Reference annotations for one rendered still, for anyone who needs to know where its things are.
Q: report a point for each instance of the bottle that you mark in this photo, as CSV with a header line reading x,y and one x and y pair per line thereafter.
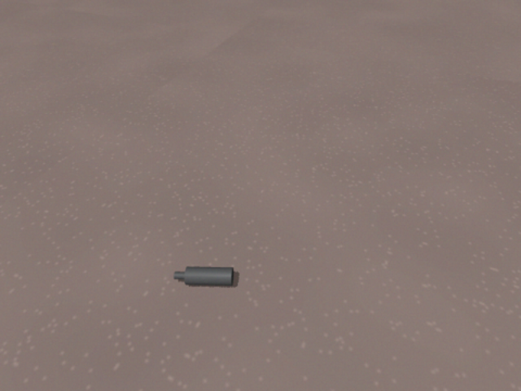
x,y
223,276

